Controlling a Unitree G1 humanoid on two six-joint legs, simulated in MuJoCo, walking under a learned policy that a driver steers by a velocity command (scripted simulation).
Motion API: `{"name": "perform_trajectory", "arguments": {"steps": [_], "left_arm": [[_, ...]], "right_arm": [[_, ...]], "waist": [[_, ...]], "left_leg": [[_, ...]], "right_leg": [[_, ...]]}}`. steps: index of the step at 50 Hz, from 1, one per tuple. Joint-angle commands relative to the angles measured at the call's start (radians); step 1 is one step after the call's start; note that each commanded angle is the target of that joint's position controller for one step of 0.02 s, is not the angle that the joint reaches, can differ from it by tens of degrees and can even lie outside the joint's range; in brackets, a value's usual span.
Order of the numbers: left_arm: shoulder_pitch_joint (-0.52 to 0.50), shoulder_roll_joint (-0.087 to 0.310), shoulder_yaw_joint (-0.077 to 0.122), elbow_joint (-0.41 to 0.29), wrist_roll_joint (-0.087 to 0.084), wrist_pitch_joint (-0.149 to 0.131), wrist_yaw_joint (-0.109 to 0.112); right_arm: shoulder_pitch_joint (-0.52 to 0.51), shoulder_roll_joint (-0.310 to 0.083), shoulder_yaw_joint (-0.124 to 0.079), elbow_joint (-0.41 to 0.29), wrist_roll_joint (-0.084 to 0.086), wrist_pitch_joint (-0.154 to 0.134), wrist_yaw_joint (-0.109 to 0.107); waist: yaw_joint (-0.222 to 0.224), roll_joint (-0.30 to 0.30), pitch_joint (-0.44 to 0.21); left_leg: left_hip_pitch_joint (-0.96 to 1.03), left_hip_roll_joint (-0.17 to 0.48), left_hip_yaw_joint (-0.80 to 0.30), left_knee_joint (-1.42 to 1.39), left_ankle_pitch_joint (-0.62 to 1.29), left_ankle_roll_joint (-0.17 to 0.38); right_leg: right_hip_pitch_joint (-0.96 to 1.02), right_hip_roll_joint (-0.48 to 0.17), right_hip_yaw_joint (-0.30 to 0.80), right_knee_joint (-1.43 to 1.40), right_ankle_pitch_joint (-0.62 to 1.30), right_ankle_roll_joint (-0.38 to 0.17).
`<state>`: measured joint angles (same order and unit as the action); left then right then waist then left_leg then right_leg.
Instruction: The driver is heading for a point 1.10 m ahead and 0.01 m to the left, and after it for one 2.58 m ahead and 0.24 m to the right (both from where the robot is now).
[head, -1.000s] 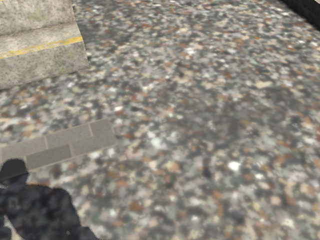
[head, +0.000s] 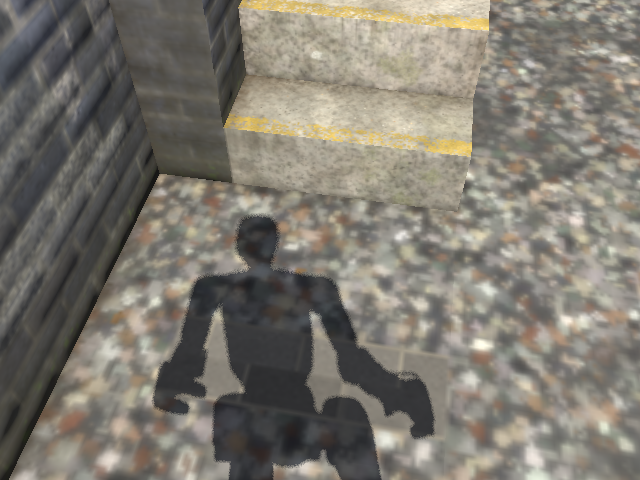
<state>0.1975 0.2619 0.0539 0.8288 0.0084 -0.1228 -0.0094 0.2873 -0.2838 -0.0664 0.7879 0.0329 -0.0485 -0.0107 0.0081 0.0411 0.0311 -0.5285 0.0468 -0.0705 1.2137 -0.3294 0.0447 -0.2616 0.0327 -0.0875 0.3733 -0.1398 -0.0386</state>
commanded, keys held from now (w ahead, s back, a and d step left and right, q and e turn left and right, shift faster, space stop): w+q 0.30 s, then w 0.10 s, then w+e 0.60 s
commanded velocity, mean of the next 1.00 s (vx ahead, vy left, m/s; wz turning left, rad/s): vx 0.50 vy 0.00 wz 0.08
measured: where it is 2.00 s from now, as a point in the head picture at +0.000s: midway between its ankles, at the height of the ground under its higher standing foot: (332, 268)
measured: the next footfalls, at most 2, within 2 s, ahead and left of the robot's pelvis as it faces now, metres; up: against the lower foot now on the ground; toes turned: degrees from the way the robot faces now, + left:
left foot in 0.34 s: +0.33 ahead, +0.18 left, +0.00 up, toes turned +15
right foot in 0.92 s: +0.69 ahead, +0.03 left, +0.00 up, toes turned +3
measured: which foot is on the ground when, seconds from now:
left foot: up 0.00-0.32, down 0.34-0.90, up 0.92-1.00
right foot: down 0.00-0.36, up 0.38-0.90, down 0.92-1.00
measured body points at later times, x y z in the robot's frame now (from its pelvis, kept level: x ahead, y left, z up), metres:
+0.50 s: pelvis +0.27 +0.09 +0.00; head +0.30 +0.12 +0.44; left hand +0.31 +0.39 -0.13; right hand +0.45 -0.14 -0.10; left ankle +0.30 +0.17 -0.74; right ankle +0.25 -0.09 -0.64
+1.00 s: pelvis +0.57 +0.09 -0.02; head +0.62 +0.09 +0.42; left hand +0.74 +0.35 -0.12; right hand +0.64 -0.19 -0.15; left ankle +0.38 +0.19 -0.63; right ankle +0.65 +0.03 -0.74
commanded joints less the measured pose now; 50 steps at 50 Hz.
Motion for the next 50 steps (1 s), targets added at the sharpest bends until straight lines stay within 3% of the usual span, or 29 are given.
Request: {"name": "perform_trajectory", "arguments": {"steps": [1, 4, 8, 12, 13, 15, 16, 17, 18, 19, 20, 21, 22, 23, 24, 26, 28, 31, 35, 39, 41, 43, 44, 45, 46, 47, 48, 49, 50], "left_arm": [[-0.015, 0.102, 0.027, -0.032, -0.005, -0.023, -0.004], [0.006, 0.138, 0.039, -0.015, -0.004, -0.019, -0.001], [0.033, 0.170, 0.042, -0.008, -0.009, -0.002, 0.006], [0.087, 0.207, 0.049, 0.011, -0.028, 0.024, 0.010], [0.094, 0.216, 0.052, 0.015, -0.033, 0.033, 0.012], [0.078, 0.254, 0.062, 0.008, -0.029, 0.042, 0.017], [0.069, 0.251, 0.059, 0.006, -0.030, 0.052, 0.019], [0.085, 0.214, 0.043, -0.001, -0.019, 0.053, 0.022], [0.124, 0.089, 0.000, -0.045, 0.027, 0.036, 0.012], [0.162, 0.074, -0.019, -0.066, -0.005, -0.010, -0.004], [0.052, 0.197, 0.012, -0.057, -0.060, -0.026, -0.015], [0.014, 0.184, 0.007, -0.076, -0.069, -0.031, -0.019], [-0.001, 0.169, 0.001, -0.063, -0.042, -0.026, -0.011], [0.016, 0.164, 0.005, -0.054, -0.026, -0.014, -0.007], [0.052, 0.152, 0.002, -0.044, -0.026, 0.001, -0.012], [0.077, 0.122, 0.000, -0.038, -0.026, 0.030, -0.015], [0.037, 0.110, -0.001, -0.056, -0.028, 0.047, -0.008], [-0.046, 0.107, 0.004, -0.099, -0.023, 0.045, -0.011], [-0.145, 0.076, -0.003, -0.158, -0.011, 0.041, -0.038], [-0.223, 0.067, -0.009, -0.229, -0.019, 0.040, -0.077], [-0.230, 0.072, -0.009, -0.260, -0.020, 0.039, -0.096], [-0.144, 0.108, 0.004, -0.258, -0.014, 0.045, -0.100], [-0.036, 0.144, 0.022, -0.237, -0.014, 0.048, -0.097], [0.097, 0.116, 0.011, -0.158, 0.080, 0.063, -0.069], [0.239, 0.168, 0.034, -0.128, 0.097, 0.064, -0.051], [0.215, 0.315, 0.072, -0.149, 0.087, 0.073, -0.032], [0.218, 0.330, 0.082, -0.156, 0.023, 0.074, -0.030], [0.187, 0.299, 0.083, -0.140, -0.001, 0.071, -0.019], [0.147, 0.238, 0.064, -0.144, 0.006, 0.067, -0.015]], "right_arm": [[0.036, -0.016, -0.006, -0.080, -0.002, 0.010, 0.002], [-0.031, -0.023, -0.003, -0.121, -0.011, 0.008, 0.007], [-0.168, -0.012, 0.008, -0.169, -0.010, -0.009, 0.039], [-0.272, -0.031, 0.006, -0.234, -0.005, -0.005, 0.059], [-0.282, -0.039, 0.003, -0.248, -0.006, -0.003, 0.061], [-0.217, -0.083, -0.019, -0.254, -0.016, 0.006, 0.066], [-0.066, -0.112, -0.040, -0.217, -0.009, 0.005, 0.063], [0.126, -0.178, -0.077, -0.161, -0.006, 0.010, 0.046], [0.198, -0.297, -0.099, -0.157, -0.010, 0.016, 0.023], [0.191, -0.299, -0.080, -0.194, -0.034, -0.005, 0.027], [0.206, -0.186, -0.048, -0.171, -0.044, -0.014, 0.039], [0.158, -0.169, -0.039, -0.164, -0.040, -0.019, 0.038], [0.063, -0.138, -0.026, -0.177, -0.038, -0.020, 0.036], [0.014, -0.109, -0.011, -0.179, -0.042, -0.024, 0.032], [-0.006, -0.105, -0.005, -0.176, -0.048, -0.028, 0.029], [-0.004, -0.122, -0.004, -0.154, -0.054, -0.044, 0.027], [0.021, -0.124, -0.003, -0.120, -0.060, -0.055, 0.023], [0.057, -0.119, 0.001, -0.082, -0.059, -0.059, 0.007], [0.074, -0.139, 0.006, -0.047, -0.053, -0.061, -0.006], [0.114, -0.156, 0.005, -0.004, -0.051, -0.041, -0.013], [0.097, -0.166, 0.006, -0.003, -0.049, -0.023, -0.019], [0.063, -0.190, 0.004, -0.019, -0.045, -0.010, -0.029], [0.056, -0.210, 0.000, -0.026, -0.049, -0.001, -0.037], [0.084, -0.161, 0.008, -0.014, -0.097, -0.012, -0.022], [0.112, -0.150, 0.010, -0.027, -0.086, -0.019, -0.021], [0.149, -0.045, 0.029, -0.101, -0.056, -0.037, 0.004], [0.068, -0.128, 0.017, -0.119, -0.064, -0.047, 0.006], [0.002, -0.124, 0.019, -0.131, -0.055, -0.055, 0.004], [-0.027, -0.133, 0.027, -0.128, -0.054, -0.062, 0.002]], "waist": [[-0.021, -0.106, -0.018], [-0.011, -0.084, -0.006], [0.040, -0.077, 0.014], [0.072, -0.092, 0.049], [0.068, -0.101, 0.050], [0.014, -0.140, -0.010], [-0.068, -0.130, -0.079], [-0.154, -0.076, -0.174], [-0.115, 0.190, -0.237], [-0.080, 0.261, -0.448], [-0.144, 0.092, -0.368], [-0.110, 0.085, -0.223], [-0.071, -0.017, -0.163], [-0.037, -0.029, -0.120], [-0.009, -0.009, -0.111], [0.013, -0.004, -0.099], [0.002, 0.011, -0.050], [-0.031, 0.019, -0.007], [-0.070, 0.023, 0.020], [-0.098, 0.022, 0.067], [-0.080, 0.035, 0.063], [-0.021, 0.095, -0.014], [0.038, 0.102, -0.078], [0.070, 0.108, -0.113], [0.135, 0.042, -0.199], [0.047, -0.269, -0.275], [0.093, -0.198, -0.355], [0.068, -0.100, -0.231], [0.051, -0.027, -0.143]], "left_leg": [[-0.136, 0.099, -0.042, -0.020, 0.069, -0.006], [-0.201, 0.105, -0.042, -0.148, 0.193, -0.020], [-0.167, 0.084, 0.034, -0.394, 0.371, -0.013], [-0.164, 0.062, 0.093, -0.523, 0.281, 0.011], [-0.152, 0.048, 0.112, -0.541, 0.232, 0.024], [-0.009, -0.026, 0.170, -0.558, 0.150, 0.057], [0.182, -0.079, 0.196, -0.610, 0.165, 0.086], [0.473, -0.097, 0.152, -0.639, 0.193, 0.125], [0.776, 0.166, -0.277, -0.687, 0.178, 0.221], [0.927, 0.356, -0.798, -0.898, 0.006, 0.393], [0.886, 0.315, -0.685, -0.945, -0.009, 0.329], [0.752, 0.286, -0.499, -0.926, 0.091, 0.285], [0.595, 0.247, -0.368, -0.916, 0.201, 0.244], [0.480, 0.208, -0.281, -0.938, 0.291, 0.224], [0.420, 0.194, -0.236, -0.972, 0.323, 0.216], [0.366, 0.188, -0.140, -1.011, 0.434, 0.212], [0.339, 0.166, -0.044, -1.045, 0.426, 0.192], [0.372, 0.142, 0.048, -1.074, 0.397, 0.152], [0.467, 0.163, 0.105, -1.076, 0.395, 0.127], [0.620, 0.221, 0.132, -1.020, 0.467, 0.113], [0.658, 0.235, 0.158, -0.949, 0.637, 0.096], [0.656, 0.230, 0.200, -0.802, 1.028, 0.074], [0.632, 0.222, 0.215, -0.650, 1.172, 0.064], [0.610, 0.182, 0.261, -0.460, 1.101, 0.040], [0.390, 0.158, 0.266, -0.172, 0.812, 0.025], [-0.081, -0.047, 0.244, 0.218, -0.106, -0.043], [-0.188, -0.093, 0.022, 0.325, -0.153, -0.038], [-0.213, -0.016, -0.027, 0.263, -0.014, -0.029], [-0.167, 0.015, 0.000, 0.168, 0.035, -0.035]], "right_leg": [[0.079, -0.293, 0.215, -0.245, 0.095, -0.176], [0.118, -0.297, 0.121, -0.254, 0.186, -0.182], [0.164, -0.272, -0.004, -0.231, 0.217, -0.144], [0.278, -0.310, -0.042, -0.194, 0.214, -0.108], [0.307, -0.320, -0.053, -0.165, 0.267, -0.098], [0.323, -0.308, -0.096, -0.018, 0.583, -0.068], [0.285, -0.281, -0.126, 0.161, 0.698, -0.051], [0.124, -0.236, -0.142, 0.418, 0.607, -0.014], [-0.260, -0.129, -0.137, 0.791, -0.126, 0.032], [-0.467, -0.008, 0.098, 1.025, -0.500, 0.041], [-0.552, -0.062, 0.173, 1.068, -0.413, 0.026], [-0.587, -0.105, 0.137, 1.023, -0.339, 0.008], [-0.525, -0.160, 0.133, 0.950, -0.250, 0.006], [-0.447, -0.189, 0.145, 0.887, -0.191, 0.016], [-0.393, -0.203, 0.152, 0.868, -0.147, 0.023], [-0.370, -0.194, 0.147, 0.836, -0.089, 0.043], [-0.414, -0.183, 0.162, 0.772, -0.005, 0.053], [-0.466, -0.137, 0.187, 0.595, 0.162, 0.059], [-0.460, -0.091, 0.136, 0.368, 0.309, 0.048], [-0.535, -0.075, 0.106, 0.288, 0.204, 0.014], [-0.514, -0.053, 0.061, 0.270, 0.094, -0.013], [-0.351, 0.006, -0.009, 0.286, -0.019, -0.055], [-0.210, 0.047, -0.031, 0.282, -0.057, -0.077], [-0.079, 0.098, -0.024, 0.144, -0.117, -0.122], [0.219, 0.008, 0.116, 0.131, -0.125, -0.169], [0.544, -0.322, 0.693, 0.103, -0.069, -0.324], [0.578, -0.354, 0.960, -0.042, 0.104, -0.375], [0.479, -0.339, 0.756, -0.041, 0.188, -0.338], [0.344, -0.304, 0.642, -0.031, 0.324, -0.306]]}}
